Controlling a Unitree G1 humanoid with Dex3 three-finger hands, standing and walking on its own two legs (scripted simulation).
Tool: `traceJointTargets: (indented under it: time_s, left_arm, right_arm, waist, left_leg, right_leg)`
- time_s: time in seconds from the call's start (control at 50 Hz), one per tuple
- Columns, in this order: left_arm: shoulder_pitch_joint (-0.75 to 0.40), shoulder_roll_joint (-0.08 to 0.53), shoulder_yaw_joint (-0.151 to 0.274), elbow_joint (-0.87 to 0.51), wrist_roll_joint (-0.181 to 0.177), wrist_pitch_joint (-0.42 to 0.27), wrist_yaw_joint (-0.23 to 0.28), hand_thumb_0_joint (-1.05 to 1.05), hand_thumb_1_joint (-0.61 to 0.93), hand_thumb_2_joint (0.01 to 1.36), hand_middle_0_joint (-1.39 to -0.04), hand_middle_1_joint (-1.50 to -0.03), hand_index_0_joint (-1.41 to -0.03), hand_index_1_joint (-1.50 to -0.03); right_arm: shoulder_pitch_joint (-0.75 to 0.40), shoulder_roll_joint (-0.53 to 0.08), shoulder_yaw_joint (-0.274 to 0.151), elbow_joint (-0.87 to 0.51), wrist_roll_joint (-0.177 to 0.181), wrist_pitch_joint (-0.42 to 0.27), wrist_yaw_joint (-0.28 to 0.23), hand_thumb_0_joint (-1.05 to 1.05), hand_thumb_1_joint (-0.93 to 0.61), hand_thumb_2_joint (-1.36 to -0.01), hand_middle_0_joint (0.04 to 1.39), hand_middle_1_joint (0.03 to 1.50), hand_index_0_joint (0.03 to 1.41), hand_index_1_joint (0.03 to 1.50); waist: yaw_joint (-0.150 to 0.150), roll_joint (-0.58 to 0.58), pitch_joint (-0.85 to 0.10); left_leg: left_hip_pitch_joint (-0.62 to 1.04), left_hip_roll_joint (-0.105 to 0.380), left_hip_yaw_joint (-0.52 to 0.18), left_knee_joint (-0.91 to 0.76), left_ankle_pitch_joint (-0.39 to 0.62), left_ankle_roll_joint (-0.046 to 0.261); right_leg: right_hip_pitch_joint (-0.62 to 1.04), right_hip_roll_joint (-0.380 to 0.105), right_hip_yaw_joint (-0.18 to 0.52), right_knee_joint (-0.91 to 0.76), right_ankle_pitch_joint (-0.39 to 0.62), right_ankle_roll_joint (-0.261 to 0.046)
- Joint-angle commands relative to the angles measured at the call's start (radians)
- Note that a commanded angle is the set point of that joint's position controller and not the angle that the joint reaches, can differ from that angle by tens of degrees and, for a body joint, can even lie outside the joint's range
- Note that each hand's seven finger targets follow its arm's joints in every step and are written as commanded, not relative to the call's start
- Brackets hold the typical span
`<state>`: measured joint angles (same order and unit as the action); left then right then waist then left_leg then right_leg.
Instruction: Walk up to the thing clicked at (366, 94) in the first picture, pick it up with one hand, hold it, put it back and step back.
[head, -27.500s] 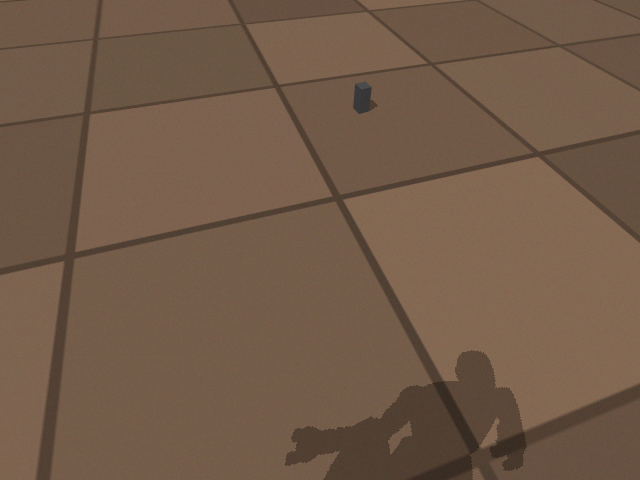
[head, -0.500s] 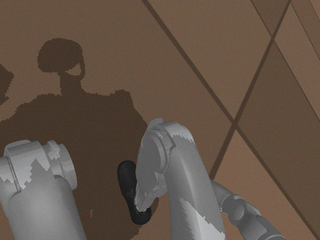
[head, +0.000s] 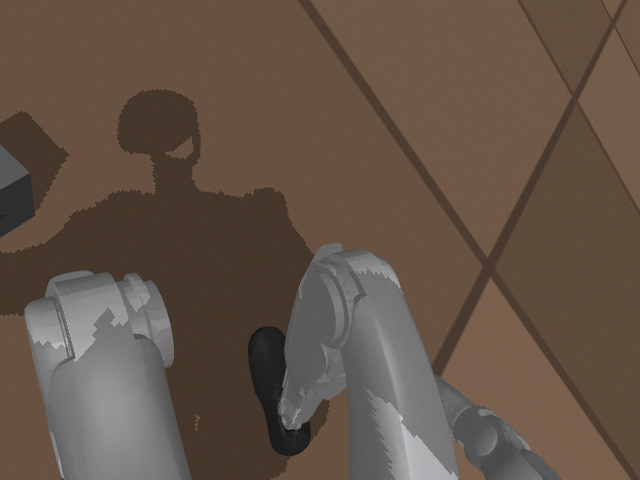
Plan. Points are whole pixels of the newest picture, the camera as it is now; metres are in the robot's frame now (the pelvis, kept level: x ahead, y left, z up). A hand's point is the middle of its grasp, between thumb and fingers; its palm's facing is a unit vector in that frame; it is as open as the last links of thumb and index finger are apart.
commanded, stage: withdraw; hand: left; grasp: from the side
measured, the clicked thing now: out of the picture +0.44 +0.28 -0.21
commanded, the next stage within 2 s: rise in 0.08 s
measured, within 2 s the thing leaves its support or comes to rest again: neither
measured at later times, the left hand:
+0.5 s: hand out of the picture +0.37 +0.43 +0.00, palm faces +0.45 -0.81 -0.38, open 17.3 cm
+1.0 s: hand out of the picture +0.26 +0.31 +0.19, palm faces +0.36 -0.83 -0.43, open 17.1 cm
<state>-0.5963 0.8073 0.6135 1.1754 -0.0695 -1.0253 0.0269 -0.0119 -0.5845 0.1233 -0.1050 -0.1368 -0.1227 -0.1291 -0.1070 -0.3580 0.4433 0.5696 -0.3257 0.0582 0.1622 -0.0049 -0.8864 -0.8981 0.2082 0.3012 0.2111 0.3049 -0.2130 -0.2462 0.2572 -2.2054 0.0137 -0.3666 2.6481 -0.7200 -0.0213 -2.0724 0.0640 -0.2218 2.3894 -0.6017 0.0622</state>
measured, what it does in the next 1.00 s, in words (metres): rises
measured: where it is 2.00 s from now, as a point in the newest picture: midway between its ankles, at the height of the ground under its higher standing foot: (205, 452)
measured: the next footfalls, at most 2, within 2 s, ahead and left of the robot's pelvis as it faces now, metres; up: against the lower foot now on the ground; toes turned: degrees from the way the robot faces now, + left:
none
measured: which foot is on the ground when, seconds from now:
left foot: down 0.00-1.00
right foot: down 0.00-1.00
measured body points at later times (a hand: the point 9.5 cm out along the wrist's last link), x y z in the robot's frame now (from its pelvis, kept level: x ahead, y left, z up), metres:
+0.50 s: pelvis +0.01 +0.00 +0.07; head +0.19 +0.12 +0.46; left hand +0.34 +0.47 +0.03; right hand +0.19 -0.24 -0.03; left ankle +0.08 +0.12 -0.25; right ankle +0.14 -0.13 -0.25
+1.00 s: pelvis +0.05 -0.02 +0.28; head +0.18 +0.04 +0.71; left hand +0.24 +0.35 +0.22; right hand +0.29 -0.22 +0.18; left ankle +0.08 +0.12 -0.25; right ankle +0.14 -0.13 -0.25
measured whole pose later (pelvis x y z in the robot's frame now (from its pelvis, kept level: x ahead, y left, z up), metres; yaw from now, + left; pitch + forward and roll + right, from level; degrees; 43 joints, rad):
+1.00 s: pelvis +0.05 -0.02 +0.28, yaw +13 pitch +27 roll -3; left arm 0.01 0.38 0.21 0.38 0.01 0.07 0.12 -0.01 -0.48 0.09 -0.07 -0.06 -0.07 -0.07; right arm 0.11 -0.24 0.01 0.50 0.05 0.06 -0.10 0.00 -0.90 -0.90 0.20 0.30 0.21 0.31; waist -0.05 0.00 -0.18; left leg -1.47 0.05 -0.06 1.63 -0.63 -0.03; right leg -1.44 -0.01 -0.05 1.59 -0.61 0.01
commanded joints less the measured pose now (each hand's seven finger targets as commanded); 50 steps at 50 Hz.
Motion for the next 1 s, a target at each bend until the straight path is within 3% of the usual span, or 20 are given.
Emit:
traceJointTargets:
  time_s: [0.0, 0.04, 0.08, 0.12, 0.16, 0.18, 0.2, 0.22, 0.24, 0.26, 0.3, 0.32, 0.34, 0.38, 0.44, 0.54, 0.64, 0.74, 0.82, 0.98]
  left_arm:
    - [-0.098, 0.068, -0.143, -0.175, -0.024, 0.062, -0.095, 0.000, -0.611, 0.100, -0.074, -0.122, -0.090, -0.111]
    - [-0.086, 0.068, -0.132, -0.185, -0.048, 0.117, -0.129, 0.000, -0.611, 0.095, -0.061, -0.120, -0.081, -0.105]
    - [-0.188, 0.071, -0.132, -0.235, -0.076, 0.146, -0.150, 0.000, -0.611, 0.061, -0.048, -0.098, -0.076, -0.076]
    - [-0.232, 0.108, -0.077, -0.268, -0.101, 0.162, -0.152, 0.000, -0.611, 0.050, -0.046, -0.089, -0.077, -0.063]
    - [-0.286, 0.115, -0.058, -0.245, -0.105, 0.171, -0.159, 0.000, -0.582, 0.049, -0.044, -0.087, -0.080, -0.056]
    - [-0.304, 0.135, -0.056, -0.224, -0.091, 0.171, -0.164, 0.000, -0.502, 0.040, -0.042, -0.007, -0.031, 0.000]
    - [-0.230, 0.410, 0.020, -0.196, 0.087, 0.246, -0.125, 0.000, -0.537, 0.062, -0.076, -0.060, -0.067, -0.063]
    - [-0.317, 0.361, 0.014, -0.237, 0.073, 0.279, -0.115, 0.000, -0.550, 0.066, -0.076, -0.056, -0.064, -0.063]
    - [-0.327, 0.226, -0.063, -0.197, 0.072, 0.305, -0.121, 0.000, -0.546, 0.075, -0.073, -0.070, -0.061, -0.078]
    - [-0.318, 0.192, -0.076, -0.207, 0.077, 0.330, -0.117, 0.000, -0.563, 0.085, -0.073, -0.057, -0.053, -0.073]
    - [-0.262, 0.289, -0.017, -0.304, 0.107, 0.388, -0.092, 0.000, -0.568, 0.089, -0.078, -0.066, -0.058, -0.082]
    - [-0.298, 0.383, 0.028, -0.418, 0.122, 0.412, -0.079, 0.000, -0.554, 0.079, -0.083, -0.073, -0.069, -0.083]
    - [-0.210, 0.335, -0.002, -0.375, 0.135, 0.457, -0.076, 0.000, -0.566, 0.085, -0.087, -0.084, -0.071, -0.094]
    - [-0.222, 0.208, -0.074, -0.406, 0.141, 0.519, -0.075, 0.000, -0.511, 0.081, -0.060, -0.065, -0.059, -0.066]
    - [-0.093, 0.208, -0.050, -0.458, 0.147, 0.616, -0.051, 0.000, -0.507, 0.085, -0.063, -0.067, -0.062, -0.068]
    - [0.121, -0.009, -0.173, -0.598, 0.124, 0.768, -0.041, 0.000, -0.480, 0.097, -0.059, -0.065, -0.058, -0.066]
    - [0.241, -0.005, -0.190, -0.870, 0.114, 0.881, -0.003, 0.000, -0.482, 0.095, -0.057, -0.063, -0.056, -0.064]
    - [0.329, -0.005, -0.178, -0.964, 0.108, 0.952, 0.054, 0.000, -0.482, 0.095, -0.057, -0.063, -0.056, -0.064]
    - [0.433, -0.134, -0.260, -0.957, 0.101, 0.993, 0.082, 0.000, -0.477, 0.098, -0.057, -0.064, -0.056, -0.065]
    - [0.601, -0.285, -0.372, -0.961, 0.082, 1.089, 0.120, 0.000, -0.511, 0.078, -0.053, -0.057, -0.052, -0.058]
  right_arm:
    - [0.069, -0.325, -0.182, -0.002, 0.049, 0.008, -0.036, 0.000, -0.897, -0.898, 0.202, 0.300, 0.201, 0.300]
    - [0.092, -0.319, -0.203, 0.003, 0.078, 0.004, -0.048, 0.000, -0.888, -0.896, 0.202, 0.301, 0.201, 0.301]
    - [0.095, -0.314, -0.221, -0.012, 0.102, 0.001, -0.057, 0.000, -0.879, -0.893, 0.202, 0.301, 0.201, 0.301]
    - [0.119, -0.306, -0.234, -0.011, 0.121, 0.000, -0.062, 0.000, -0.864, -0.889, 0.202, 0.301, 0.201, 0.301]
    - [0.136, -0.300, -0.243, -0.011, 0.132, -0.002, -0.064, 0.000, -0.851, -0.885, 0.202, 0.301, 0.201, 0.301]
    - [0.128, -0.292, -0.248, -0.013, 0.135, -0.005, -0.067, 0.000, -0.788, -0.860, 0.214, 0.290, 0.212, 0.290]
    - [0.171, -0.284, -0.314, 0.022, 0.170, 0.016, -0.077, 0.000, -0.868, -0.919, 0.203, 0.303, 0.202, 0.303]
    - [0.168, -0.268, -0.314, -0.008, 0.176, 0.026, -0.078, 0.000, -0.948, -0.921, 0.203, 0.303, 0.202, 0.303]
    - [0.167, -0.254, -0.316, -0.023, 0.183, 0.030, -0.076, 0.000, -0.949, -0.920, 0.203, 0.303, 0.202, 0.303]
    - [0.182, -0.255, -0.328, -0.032, 0.193, 0.036, -0.075, 0.000, -0.947, -0.921, 0.202, 0.303, 0.202, 0.303]
    - [0.200, -0.252, -0.352, -0.039, 0.208, 0.043, -0.084, 0.000, -0.955, -0.923, 0.203, 0.303, 0.202, 0.303]
    - [0.234, -0.249, -0.369, -0.024, 0.217, 0.051, -0.086, 0.000, -0.962, -0.923, 0.204, 0.303, 0.202, 0.303]
    - [0.238, -0.234, -0.382, -0.034, 0.227, 0.058, -0.086, 0.000, -0.975, -0.926, 0.204, 0.303, 0.203, 0.303]
    - [0.265, -0.210, -0.406, -0.021, 0.246, 0.068, -0.087, 0.000, -0.896, -0.902, 0.201, 0.301, 0.201, 0.301]
    - [0.278, -0.188, -0.444, -0.033, 0.281, 0.080, -0.103, 0.000, -0.895, -0.902, 0.201, 0.302, 0.201, 0.302]
    - [0.307, -0.153, -0.505, -0.073, 0.328, 0.090, -0.121, 0.000, -0.895, -0.902, 0.201, 0.302, 0.201, 0.302]
    - [0.301, -0.136, -0.530, -0.134, 0.362, 0.083, -0.161, 0.000, -0.895, -0.902, 0.201, 0.302, 0.201, 0.302]
    - [0.283, -0.082, -0.516, -0.155, 0.377, 0.054, -0.214, 0.000, -0.895, -0.902, 0.201, 0.302, 0.201, 0.301]
    - [0.281, -0.042, -0.506, -0.153, 0.375, 0.016, -0.253, 0.000, -0.895, -0.902, 0.201, 0.302, 0.201, 0.301]
    - [0.320, -0.017, -0.498, -0.152, 0.370, -0.053, -0.290, 0.000, -0.894, -0.902, 0.201, 0.302, 0.201, 0.302]
  waist:
    - [-0.064, 0.627, -0.644]
    - [-0.048, 0.541, -0.616]
    - [-0.053, 0.497, -0.623]
    - [-0.026, 0.513, -0.662]
    - [-0.033, 0.505, -0.664]
    - [-0.035, 0.494, -0.657]
    - [0.063, 0.619, -0.765]
    - [0.043, 0.651, -0.807]
    - [0.015, 0.654, -0.793]
    - [0.020, 0.654, -0.803]
    - [0.074, 0.719, -0.860]
    - [0.119, 0.774, -0.927]
    - [0.115, 0.763, -0.934]
    - [0.089, 0.720, -0.904]
    - [0.133, 0.631, -0.934]
    - [0.124, 0.393, -0.995]
    - [0.164, 0.389, -1.057]
    - [0.176, 0.356, -0.977]
    - [0.167, 0.365, -0.914]
    - [0.161, 0.324, -0.803]
  left_leg:
    - [0.386, 0.051, 0.139, -0.426, 0.109, -0.010]
    - [0.318, 0.045, 0.150, -0.422, 0.088, 0.007]
    - [0.293, 0.041, 0.148, -0.420, 0.051, 0.022]
    - [0.329, 0.039, 0.141, -0.435, 0.056, 0.020]
    - [0.335, 0.038, 0.133, -0.449, 0.036, 0.019]
    - [0.331, 0.040, 0.132, -0.453, 0.014, 0.020]
    - [0.463, 0.038, 0.173, -0.522, 0.069, 0.014]
    - [0.487, 0.049, 0.163, -0.546, 0.067, 0.008]
    - [0.486, 0.049, 0.164, -0.568, 0.045, 0.007]
    - [0.493, 0.047, 0.167, -0.591, 0.019, 0.004]
    - [0.547, 0.043, 0.194, -0.629, 0.035, 0.002]
    - [0.589, 0.042, 0.209, -0.643, 0.078, -0.002]
    - [0.587, 0.036, 0.227, -0.647, 0.091, 0.002]
    - [0.580, 0.035, 0.229, -0.664, 0.111, 0.005]
    - [0.574, 0.025, 0.248, -0.694, 0.142, 0.017]
    - [0.581, 0.010, 0.275, -0.765, 0.151, 0.047]
    - [0.753, 0.019, 0.269, -0.930, 0.097, 0.045]
    - [0.824, 0.015, 0.301, -1.059, 0.078, 0.051]
    - [0.914, 0.010, 0.331, -1.143, 0.136, 0.050]
    - [1.133, 0.008, 0.354, -1.320, 0.294, 0.047]
  right_leg:
    - [0.223, 0.021, -0.069, -0.179, 0.128, -0.080]
    - [0.222, 0.022, -0.059, -0.204, 0.120, -0.075]
    - [0.193, 0.018, -0.053, -0.216, 0.097, -0.074]
    - [0.176, 0.012, -0.047, -0.209, 0.095, -0.079]
    - [0.148, 0.003, -0.044, -0.199, 0.071, -0.082]
    - [0.130, 0.005, -0.041, -0.200, 0.049, -0.084]
    - [0.148, -0.010, -0.008, -0.225, 0.046, -0.092]
    - [0.120, -0.008, -0.002, -0.215, 0.038, -0.096]
    - [0.106, -0.010, -0.006, -0.223, 0.031, -0.097]
    - [0.101, -0.014, -0.005, -0.234, 0.019, -0.098]
    - [0.136, -0.019, 0.014, -0.262, 0.020, -0.098]
    - [0.140, -0.020, 0.031, -0.253, 0.041, -0.104]
    - [0.139, -0.021, 0.042, -0.268, 0.041, -0.105]
    - [0.102, -0.024, 0.050, -0.282, 0.051, -0.112]
    - [0.143, -0.028, 0.073, -0.349, 0.057, -0.111]
    - [0.317, -0.029, 0.106, -0.514, 0.068, -0.096]
    - [0.451, -0.039, 0.134, -0.649, 0.028, -0.093]
    - [0.631, -0.043, 0.176, -0.804, 0.002, -0.086]
    - [0.751, -0.048, 0.198, -0.919, 0.046, -0.089]
    - [1.031, -0.061, 0.216, -1.160, 0.200, -0.080]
